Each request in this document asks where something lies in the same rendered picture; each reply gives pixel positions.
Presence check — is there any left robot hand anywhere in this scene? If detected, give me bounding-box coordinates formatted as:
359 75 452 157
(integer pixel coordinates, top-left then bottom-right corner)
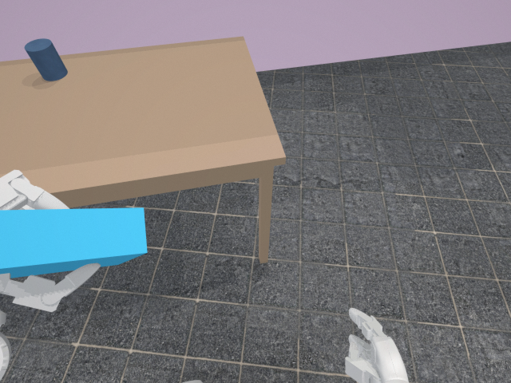
0 170 101 312

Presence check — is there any sponge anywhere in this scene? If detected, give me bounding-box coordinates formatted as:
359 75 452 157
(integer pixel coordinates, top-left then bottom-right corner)
0 207 148 278

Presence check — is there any table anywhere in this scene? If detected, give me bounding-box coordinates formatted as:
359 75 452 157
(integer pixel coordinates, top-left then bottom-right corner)
0 36 286 263

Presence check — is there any right robot hand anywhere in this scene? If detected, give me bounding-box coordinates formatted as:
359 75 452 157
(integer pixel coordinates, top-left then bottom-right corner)
345 308 409 383

